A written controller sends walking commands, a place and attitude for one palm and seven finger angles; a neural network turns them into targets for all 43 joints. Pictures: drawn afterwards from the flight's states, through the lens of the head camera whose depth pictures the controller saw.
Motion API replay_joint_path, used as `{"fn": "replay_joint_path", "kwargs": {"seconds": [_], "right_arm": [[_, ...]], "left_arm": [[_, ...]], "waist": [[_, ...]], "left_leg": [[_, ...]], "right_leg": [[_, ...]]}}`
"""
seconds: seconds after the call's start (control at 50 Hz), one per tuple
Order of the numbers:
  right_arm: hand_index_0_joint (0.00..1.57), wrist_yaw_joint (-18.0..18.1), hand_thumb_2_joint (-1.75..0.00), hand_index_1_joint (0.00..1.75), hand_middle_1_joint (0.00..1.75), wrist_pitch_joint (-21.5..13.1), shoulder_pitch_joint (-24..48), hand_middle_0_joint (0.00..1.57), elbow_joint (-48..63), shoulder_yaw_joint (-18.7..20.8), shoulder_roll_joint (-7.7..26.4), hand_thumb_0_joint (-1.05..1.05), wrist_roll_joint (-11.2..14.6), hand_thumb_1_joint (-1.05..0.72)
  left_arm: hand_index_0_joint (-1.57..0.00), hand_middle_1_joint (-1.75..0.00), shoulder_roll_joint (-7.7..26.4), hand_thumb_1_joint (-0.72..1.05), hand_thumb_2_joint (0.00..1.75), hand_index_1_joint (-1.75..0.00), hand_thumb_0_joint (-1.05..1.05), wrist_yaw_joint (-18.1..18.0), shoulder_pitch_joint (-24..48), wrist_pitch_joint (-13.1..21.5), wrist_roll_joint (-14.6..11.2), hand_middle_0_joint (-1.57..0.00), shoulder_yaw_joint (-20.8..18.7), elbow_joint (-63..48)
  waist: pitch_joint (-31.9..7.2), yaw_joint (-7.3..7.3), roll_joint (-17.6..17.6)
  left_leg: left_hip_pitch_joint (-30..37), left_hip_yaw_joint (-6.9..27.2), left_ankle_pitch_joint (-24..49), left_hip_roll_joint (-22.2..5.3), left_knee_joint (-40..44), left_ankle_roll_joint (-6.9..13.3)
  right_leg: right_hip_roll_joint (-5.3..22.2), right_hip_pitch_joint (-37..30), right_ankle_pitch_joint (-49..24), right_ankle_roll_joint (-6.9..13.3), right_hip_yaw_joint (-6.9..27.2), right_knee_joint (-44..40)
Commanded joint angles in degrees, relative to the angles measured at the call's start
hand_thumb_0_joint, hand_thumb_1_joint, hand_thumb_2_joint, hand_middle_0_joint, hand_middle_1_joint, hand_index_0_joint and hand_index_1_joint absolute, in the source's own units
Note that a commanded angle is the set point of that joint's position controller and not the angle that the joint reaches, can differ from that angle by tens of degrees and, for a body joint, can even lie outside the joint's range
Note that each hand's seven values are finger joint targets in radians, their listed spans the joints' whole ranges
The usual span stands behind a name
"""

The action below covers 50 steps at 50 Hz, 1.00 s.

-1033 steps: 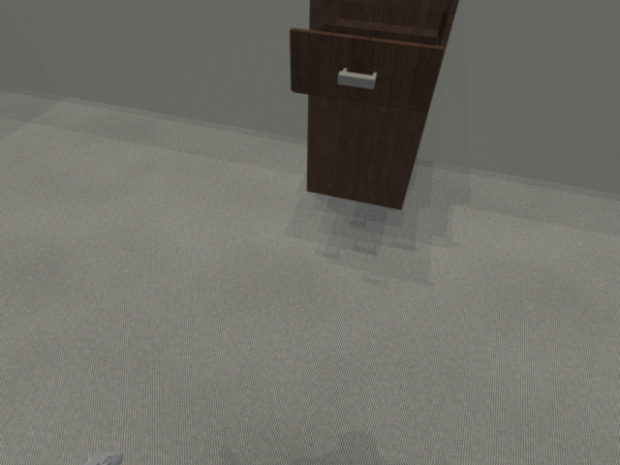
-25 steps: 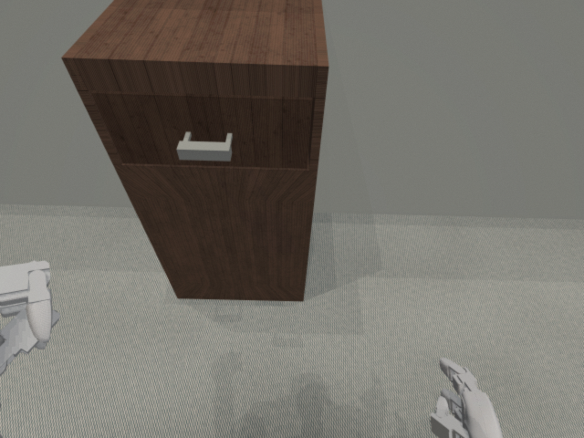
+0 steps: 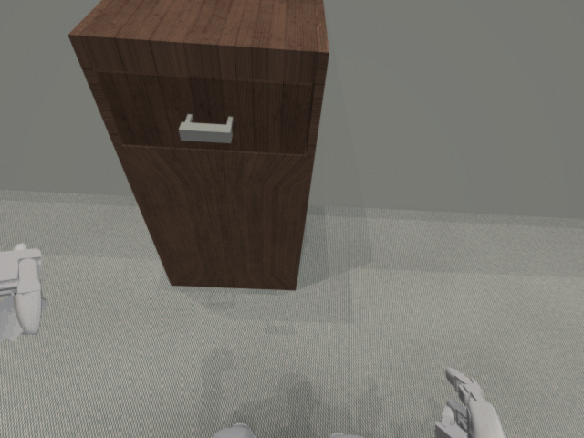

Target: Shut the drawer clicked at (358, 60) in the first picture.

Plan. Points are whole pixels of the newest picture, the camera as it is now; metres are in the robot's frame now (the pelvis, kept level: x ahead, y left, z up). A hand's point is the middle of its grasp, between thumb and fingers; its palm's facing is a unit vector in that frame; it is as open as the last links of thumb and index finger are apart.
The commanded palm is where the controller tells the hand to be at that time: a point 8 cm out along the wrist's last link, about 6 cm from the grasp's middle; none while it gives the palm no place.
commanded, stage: step back with the hand held close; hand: left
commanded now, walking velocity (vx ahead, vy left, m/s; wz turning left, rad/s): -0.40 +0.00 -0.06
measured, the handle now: (208, 126) +0.70 +0.19 +0.01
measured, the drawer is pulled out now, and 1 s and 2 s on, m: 0.00 0.00 0.00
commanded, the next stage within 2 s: stop stepping back and stand still in 0.38 s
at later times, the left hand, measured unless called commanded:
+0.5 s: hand out of the picture +0.13 +0.27 +0.18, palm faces +0.31 -0.85 -0.43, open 3.2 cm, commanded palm +0.07 +0.31 +0.19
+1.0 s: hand out of the picture +0.05 +0.30 +0.19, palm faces +0.22 -0.90 -0.37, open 3.3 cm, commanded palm -0.01 +0.35 +0.19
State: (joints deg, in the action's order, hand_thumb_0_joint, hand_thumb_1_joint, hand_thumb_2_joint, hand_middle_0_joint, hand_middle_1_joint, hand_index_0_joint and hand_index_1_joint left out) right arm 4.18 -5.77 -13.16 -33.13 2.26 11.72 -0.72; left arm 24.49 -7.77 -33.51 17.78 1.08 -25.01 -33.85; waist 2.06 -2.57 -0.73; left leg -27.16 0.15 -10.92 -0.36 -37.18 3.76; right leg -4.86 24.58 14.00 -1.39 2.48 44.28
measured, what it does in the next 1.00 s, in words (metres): walks backwards: right foot, then right foot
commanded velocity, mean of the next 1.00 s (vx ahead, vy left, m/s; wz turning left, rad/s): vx -0.08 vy -0.07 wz -0.01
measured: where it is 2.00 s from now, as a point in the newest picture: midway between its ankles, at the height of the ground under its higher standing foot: outside the picture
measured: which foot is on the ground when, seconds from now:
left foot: down 0.00-0.66, up 0.68-0.78, down 0.80-1.00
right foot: up 0.00-0.04, down 0.06-0.46, up 0.48-0.66, down 0.68-0.80, up 0.82-1.00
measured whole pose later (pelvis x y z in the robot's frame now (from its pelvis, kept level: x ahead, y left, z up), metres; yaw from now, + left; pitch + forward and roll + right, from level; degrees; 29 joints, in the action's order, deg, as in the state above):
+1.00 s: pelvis -0.17 +0.09 +0.03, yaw -7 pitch -2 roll -4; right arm 1.4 -8.0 -16.5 -35.5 -3.9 5.9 -1.8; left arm 23.3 -7.6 -36.2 9.5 -1.7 -21.5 -38.4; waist 0.2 -1.8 3.7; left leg -15.5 -2.5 -9.0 -2.0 -23.5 1.6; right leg -3.4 21.9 24.6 1.6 -4.3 49.8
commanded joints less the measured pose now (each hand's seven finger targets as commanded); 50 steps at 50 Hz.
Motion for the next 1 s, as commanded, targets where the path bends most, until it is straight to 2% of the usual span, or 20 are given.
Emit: {"fn": "replay_joint_path", "kwargs": {"seconds": [0.0,0.08,0.12,0.28,0.36,0.42,0.46,0.5,0.58,0.62,0.66,0.68,0.72,0.76,0.78,0.8,0.82,0.86,0.92,0.98], "right_arm": [[0.2,0.1,-0.9,0.3,0.3,-4.7,5.8,0.2,8.0,2.8,8.2,0.0,-0.2,-0.9],[0.2,-0.3,-0.9,0.3,0.3,-5.3,5.3,0.2,3.7,1.6,6.8,0.0,-1.0,-0.9],[0.2,0.0,-0.9,0.3,0.3,-4.8,4.9,0.2,3.7,1.8,5.9,0.0,-0.3,-0.9],[0.2,0.1,-0.9,0.3,0.3,-2.0,7.7,0.2,7.7,1.7,6.2,0.0,0.8,-0.9],[0.2,0.5,-0.9,0.3,0.3,-1.4,7.4,0.2,7.0,1.3,6.5,0.0,0.5,-0.9],[0.2,1.1,-0.9,0.3,0.3,-3.0,8.6,0.2,8.1,1.2,8.8,0.0,0.5,-0.9],[0.2,1.1,-0.9,0.3,0.3,-3.8,8.3,0.2,8.2,2.0,10.5,0.0,-0.9,-0.9],[0.2,0.2,-0.9,0.3,0.3,-4.1,7.0,0.2,8.4,2.0,8.1,0.0,-1.0,-0.9],[0.2,-1.1,-0.9,0.3,0.3,-5.1,5.9,0.2,7.9,1.0,5.8,0.0,-0.8,-0.9],[0.2,-0.9,-0.9,0.3,0.3,-4.4,4.4,0.2,6.5,1.1,5.7,0.0,-0.6,-0.9],[0.2,-0.9,-0.9,0.3,0.3,-2.9,5.3,0.2,4.4,1.6,6.2,0.0,-0.8,-0.9],[0.2,-0.6,-0.9,0.3,0.3,-2.5,5.2,0.2,4.5,0.5,5.3,0.0,-0.8,-0.9],[0.2,0.2,-0.9,0.3,0.3,-2.1,6.1,0.2,4.8,0.7,5.9,0.0,0.5,-0.9],[0.2,1.1,-0.9,0.3,0.3,-3.1,6.7,0.2,4.2,-1.0,7.1,0.0,0.9,-0.9],[0.2,1.1,-0.9,0.3,0.3,-4.4,5.6,0.2,5.3,-1.3,7.4,0.0,1.1,-0.9],[0.2,0.6,-0.9,0.3,0.3,-5.5,4.5,0.2,6.1,-1.6,6.2,0.0,0.7,-0.9],[0.2,-0.1,-0.9,0.3,0.3,-6.6,5.4,0.2,5.2,-1.9,4.9,0.0,-0.1,-0.9],[0.2,-1.5,-0.9,0.3,0.3,-6.5,6.9,0.2,6.6,-1.4,4.8,0.0,-0.2,-0.9],[0.2,-2.2,-0.9,0.3,0.3,-5.5,7.6,0.2,7.7,-1.4,5.6,0.0,-0.4,-0.9],[0.2,-1.0,-0.9,0.3,0.3,-3.6,5.8,0.2,7.3,-1.1,5.7,0.0,-1.1,-0.9]], "left_arm": [[-1.4,-1.6,5.5,0.9,0.9,-1.6,0.0,-0.7,-3.0,3.6,-1.6,-1.4,-5.7,-10.4],[-1.4,-1.6,7.7,0.9,0.9,-1.6,0.0,0.2,2.3,6.2,-3.0,-1.4,-4.0,-13.1],[-1.4,-1.6,8.5,0.9,0.9,-1.6,0.0,-0.2,3.8,5.8,-2.8,-1.4,-3.2,-14.7],[-1.4,-1.6,10.8,0.9,0.9,-1.6,0.0,0.4,-3.9,4.4,-5.1,-1.4,-6.6,-9.2],[-1.4,-1.6,9.4,0.9,0.9,-1.6,0.0,0.2,-0.7,3.7,-4.8,-1.4,-4.4,-6.8],[-1.4,-1.6,8.8,0.9,0.9,-1.6,0.0,0.6,3.0,4.9,-4.6,-1.4,-2.6,-9.9],[-1.4,-1.6,8.8,0.9,0.9,-1.6,0.0,0.8,1.6,5.1,-3.5,-1.4,-5.3,-9.9],[-1.4,-1.6,8.9,0.9,0.9,-1.6,0.0,1.1,1.3,3.9,-3.3,-1.4,-4.9,-13.3],[-1.4,-1.6,8.2,0.9,0.9,-1.6,0.0,0.1,-3.7,0.2,-4.5,-1.4,-2.8,-17.9],[-1.4,-1.6,9.8,0.9,0.9,-1.6,0.0,-0.6,-4.3,-1.9,-4.5,-1.4,-3.9,-18.5],[-1.4,-1.6,12.2,0.9,0.9,-1.6,0.0,-0.5,4.2,-3.0,-4.8,-1.4,-5.1,-24.0],[-1.4,-1.6,11.4,0.9,0.9,-1.6,0.0,-0.7,8.2,-3.8,-5.2,-1.4,-5.9,-18.3],[-1.4,-1.6,7.4,0.9,0.9,-1.6,0.0,-0.1,13.2,-5.9,-4.6,-1.4,-1.6,-11.3],[-1.4,-1.6,5.6,0.9,0.9,-1.6,0.0,-0.6,12.0,-6.1,-3.6,-1.4,-0.6,-8.1],[-1.4,-1.6,6.2,0.9,0.9,-1.6,0.0,-0.8,13.7,-4.6,-3.6,-1.4,-0.8,-12.0],[-1.4,-1.6,7.2,0.9,0.9,-1.6,0.0,-1.0,13.3,-3.2,-2.9,-1.4,-1.1,-13.4],[-1.4,-1.6,11.2,0.9,0.9,-1.6,0.0,-0.3,12.5,-2.3,-3.5,-1.4,-4.2,-16.3],[-1.4,-1.6,8.5,0.9,0.9,-1.6,0.0,-0.2,4.3,-2.9,-3.4,-1.4,-3.0,-19.1],[-1.4,-1.6,6.0,0.9,0.9,-1.6,0.0,-0.6,-5.2,-4.2,-2.9,-1.4,-1.2,-20.5],[-1.4,-1.6,6.6,0.9,0.9,-1.6,0.0,-1.7,-6.0,-5.4,-2.6,-1.4,-1.6,-15.6]], "waist": [[-3.7,2.55,-7.3],[-10.8,1.44,-2.7],[-20.5,1.18,2.7],[-6.5,1.33,3.3],[-2.2,0.76,4.2],[-1.1,1.19,-8.2],[-7.0,2.47,-18.7],[-10.6,4.13,-11.3],[-14.4,4.53,-15.0],[-12.5,3.64,-4.1],[-8.0,1.69,9.3],[-5.9,1.03,9.5],[1.0,-0.04,13.1],[5.6,-0.42,-10.2],[3.6,-0.1,-24.9],[2.8,0.16,-23.3],[-0.9,0.31,-19.4],[-3.8,2.36,-6.0],[-5.6,3.68,-13.5],[-4.9,3.06,-14.7]], "left_leg": [[-12.3,14.0,-21.1,-14.9,22.1,5.0],[16.3,3.2,12.1,-6.5,9.3,-1.6],[27.6,-2.0,27.4,-4.4,6.1,-2.2],[21.4,0.3,-2.8,-0.8,0.3,-3.8],[20.4,3.1,0.9,-1.3,3.7,-3.7],[14.1,12.9,-13.5,-8.5,20.4,-1.2],[-8.9,25.2,-39.3,-19.4,41.1,1.9],[-4.0,17.2,-32.0,-16.8,37.7,0.1],[13.2,3.9,-19.7,-8.9,32.3,-7.5],[21.1,-6.6,-11.4,-0.5,9.4,-9.7],[20.7,0.2,-7.0,0.6,-30.6,-6.8],[14.8,4.3,-8.6,-2.4,-33.3,-6.2],[16.6,2.9,-12.6,-3.6,-16.9,-4.4],[14.1,7.0,-16.0,-5.9,11.7,-2.0],[14.8,22.2,-23.5,-13.6,25.3,-0.3],[14.2,30.9,-22.1,-18.0,29.9,3.2],[12.6,36.2,-32.2,-19.3,33.5,-0.3],[12.2,28.5,-29.7,-17.4,33.2,-4.0],[6.0,10.3,-26.5,-11.8,33.9,-5.3],[1.9,5.4,-26.0,-10.8,34.2,-4.4]], "right_leg": [[0.1,-17.4,7.6,0.8,0.5,-3.7],[8.0,-3.2,-17.7,3.0,8.3,-21.3],[8.0,-5.5,-37.9,-2.4,4.8,-19.4],[12.3,9.7,2.0,4.9,9.0,-31.3],[10.5,11.2,-0.4,5.2,6.2,-28.6],[1.6,4.6,11.0,1.8,0.5,-20.2],[-4.7,-21.1,11.7,1.3,-1.3,5.5],[-4.5,-20.4,15.2,2.2,-2.8,11.7],[-4.0,-15.8,20.2,4.2,-9.2,-8.9],[3.9,-5.0,19.0,7.0,-4.2,-28.6],[23.1,16.8,15.5,15.4,10.6,-34.6],[24.2,15.9,16.9,15.2,7.8,-30.6],[18.0,18.2,32.1,9.0,3.7,-29.6],[10.4,11.0,20.9,5.7,-0.8,-11.3],[3.8,10.2,19.5,2.3,-5.5,2.8],[1.9,10.6,18.5,1.9,-3.6,12.5],[3.2,10.2,17.4,2.3,0.6,19.5],[3.5,5.9,11.6,2.6,0.1,18.9],[2.0,-7.6,8.6,2.8,-7.3,6.6],[-0.4,-17.7,14.5,3.7,-11.9,-3.4]]}}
